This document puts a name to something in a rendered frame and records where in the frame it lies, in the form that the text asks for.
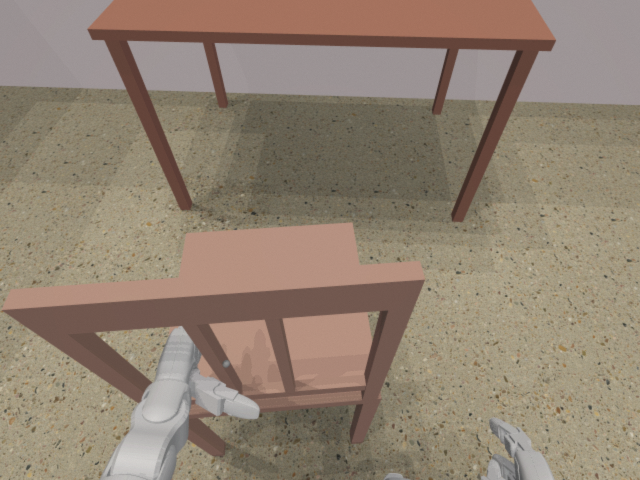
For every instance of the table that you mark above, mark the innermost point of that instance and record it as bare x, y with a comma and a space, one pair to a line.
443, 24

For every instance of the robot left hand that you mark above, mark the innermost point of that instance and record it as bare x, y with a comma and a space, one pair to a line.
179, 358

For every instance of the chair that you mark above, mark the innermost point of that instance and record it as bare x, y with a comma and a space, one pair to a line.
286, 306

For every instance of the robot right hand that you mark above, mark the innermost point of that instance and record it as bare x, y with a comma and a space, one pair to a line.
528, 464

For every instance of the robot left forearm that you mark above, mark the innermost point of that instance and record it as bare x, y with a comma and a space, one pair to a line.
159, 430

